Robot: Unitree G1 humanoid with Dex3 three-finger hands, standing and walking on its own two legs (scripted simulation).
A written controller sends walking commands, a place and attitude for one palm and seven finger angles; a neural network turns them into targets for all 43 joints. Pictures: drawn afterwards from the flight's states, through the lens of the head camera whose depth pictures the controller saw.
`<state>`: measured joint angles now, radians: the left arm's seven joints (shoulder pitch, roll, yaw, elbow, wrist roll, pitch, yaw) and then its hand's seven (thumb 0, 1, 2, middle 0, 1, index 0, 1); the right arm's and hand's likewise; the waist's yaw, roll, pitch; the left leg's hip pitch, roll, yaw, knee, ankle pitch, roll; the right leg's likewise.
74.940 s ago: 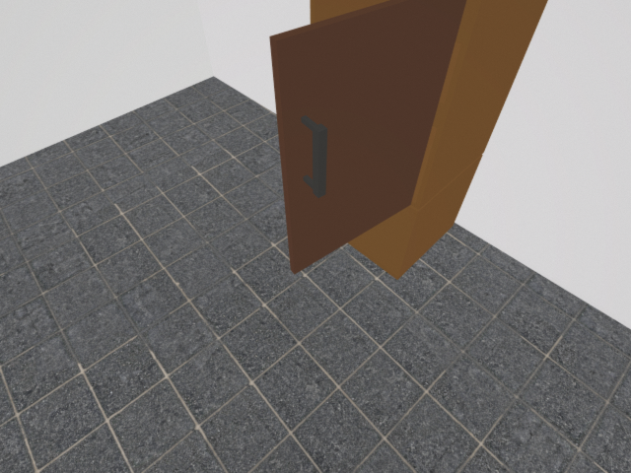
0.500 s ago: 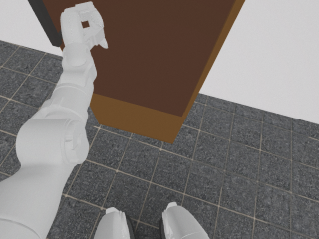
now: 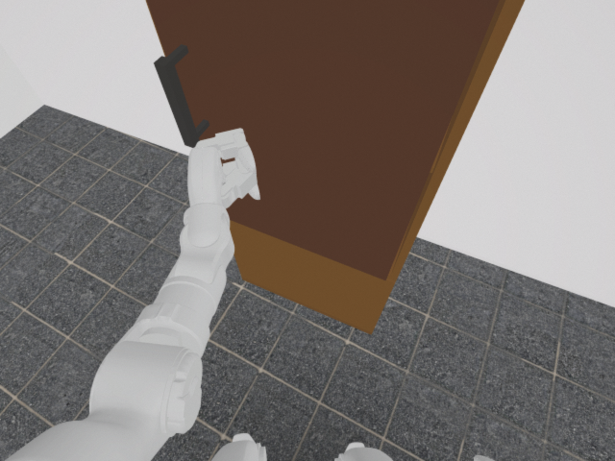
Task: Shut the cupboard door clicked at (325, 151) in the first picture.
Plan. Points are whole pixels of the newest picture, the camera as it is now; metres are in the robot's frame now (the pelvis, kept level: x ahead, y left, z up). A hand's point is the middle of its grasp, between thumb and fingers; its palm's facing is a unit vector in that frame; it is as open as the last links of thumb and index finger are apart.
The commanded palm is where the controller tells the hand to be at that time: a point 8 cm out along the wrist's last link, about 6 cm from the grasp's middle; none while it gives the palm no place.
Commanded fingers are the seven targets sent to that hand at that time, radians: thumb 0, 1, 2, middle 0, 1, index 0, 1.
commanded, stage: draw the hand back to the body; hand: left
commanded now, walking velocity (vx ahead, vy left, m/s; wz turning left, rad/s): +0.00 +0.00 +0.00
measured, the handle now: (186, 99) +0.63 +0.16 +0.09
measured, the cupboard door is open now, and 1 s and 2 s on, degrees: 0 0 0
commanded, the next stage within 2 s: step back with the hand held close in 1.68 s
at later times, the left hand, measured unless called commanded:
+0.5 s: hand (180, 208) +0.39 +0.13 +0.13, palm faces +0.03 -1.00 -0.01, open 3.1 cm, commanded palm +0.35 +0.18 +0.14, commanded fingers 0.00 0.90 0.90 -1.27 -1.47 -1.27 -1.47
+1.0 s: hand out of the picture +0.26 +0.25 +0.17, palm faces +0.25 -0.94 -0.25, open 3.9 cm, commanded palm +0.21 +0.29 +0.20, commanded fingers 0.00 0.90 0.90 -0.58 -0.72 -0.58 -0.72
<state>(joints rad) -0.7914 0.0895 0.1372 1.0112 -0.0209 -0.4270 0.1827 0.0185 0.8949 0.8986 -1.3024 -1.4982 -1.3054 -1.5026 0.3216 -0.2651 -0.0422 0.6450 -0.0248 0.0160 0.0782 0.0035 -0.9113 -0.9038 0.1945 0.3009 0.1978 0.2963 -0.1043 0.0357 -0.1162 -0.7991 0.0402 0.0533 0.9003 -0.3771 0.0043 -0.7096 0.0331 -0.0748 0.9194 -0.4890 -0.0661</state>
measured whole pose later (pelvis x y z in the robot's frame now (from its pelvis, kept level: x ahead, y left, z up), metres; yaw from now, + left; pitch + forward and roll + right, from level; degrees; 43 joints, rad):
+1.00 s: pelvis +0.01 +0.04 +0.06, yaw +0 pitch -3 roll -1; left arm 0.18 0.28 0.11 -0.13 -0.07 -0.03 0.08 0.02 0.89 0.90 -0.85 -1.00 -0.85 -1.01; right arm 0.15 -0.22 0.06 0.55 0.04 0.03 -0.06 0.01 -0.91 -0.90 0.20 0.30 0.20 0.30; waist 0.05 0.06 0.01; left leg -0.16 -0.02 0.08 0.42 -0.20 0.06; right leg -0.06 0.00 -0.05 0.38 -0.27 0.00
